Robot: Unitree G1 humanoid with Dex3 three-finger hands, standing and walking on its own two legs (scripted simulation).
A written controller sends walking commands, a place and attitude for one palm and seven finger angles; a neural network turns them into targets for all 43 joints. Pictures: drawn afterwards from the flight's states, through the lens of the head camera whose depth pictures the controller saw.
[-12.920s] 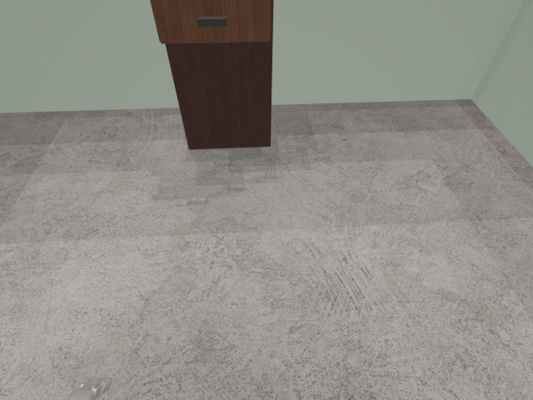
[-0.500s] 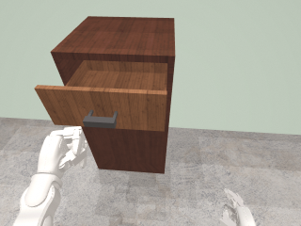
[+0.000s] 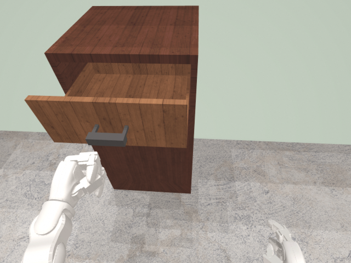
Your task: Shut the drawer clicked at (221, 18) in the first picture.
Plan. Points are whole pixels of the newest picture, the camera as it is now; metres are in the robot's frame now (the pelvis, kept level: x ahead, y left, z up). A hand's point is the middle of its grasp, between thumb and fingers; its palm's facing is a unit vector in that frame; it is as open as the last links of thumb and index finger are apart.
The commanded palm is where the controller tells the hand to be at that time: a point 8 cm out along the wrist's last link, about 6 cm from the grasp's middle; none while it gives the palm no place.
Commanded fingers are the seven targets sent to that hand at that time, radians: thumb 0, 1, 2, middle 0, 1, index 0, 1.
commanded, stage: bring the fist close to the handle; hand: left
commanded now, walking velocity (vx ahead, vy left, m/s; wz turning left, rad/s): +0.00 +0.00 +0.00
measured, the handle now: (109, 133) +0.44 +0.23 +0.03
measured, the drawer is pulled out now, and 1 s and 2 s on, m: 0.19 0.19 0.12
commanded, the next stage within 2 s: push the drawer shut in 1.02 s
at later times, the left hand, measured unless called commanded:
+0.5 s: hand (108, 169) +0.31 +0.19 +0.05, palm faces +0.01 -1.00 -0.02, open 3.3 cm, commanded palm +0.29 +0.24 +0.05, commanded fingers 0.00 0.90 0.90 -1.40 -1.60 -1.40 -1.60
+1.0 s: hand (115, 167) +0.34 +0.18 +0.02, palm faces +0.00 -1.00 -0.02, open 3.2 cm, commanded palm +0.31 +0.24 +0.04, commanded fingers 0.00 0.90 0.90 -1.40 -1.60 -1.40 -1.60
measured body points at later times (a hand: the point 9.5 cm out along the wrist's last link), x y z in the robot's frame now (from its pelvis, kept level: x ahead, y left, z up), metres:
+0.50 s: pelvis +0.00 +0.03 -0.02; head +0.04 +0.03 +0.43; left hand +0.30 +0.24 +0.05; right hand +0.15 -0.21 -0.11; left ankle +0.01 +0.11 -0.72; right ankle -0.01 -0.06 -0.72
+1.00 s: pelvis -0.01 +0.03 -0.03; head +0.04 +0.02 +0.42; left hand +0.33 +0.24 +0.02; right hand +0.11 -0.23 -0.13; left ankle +0.01 +0.11 -0.72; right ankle -0.01 -0.06 -0.72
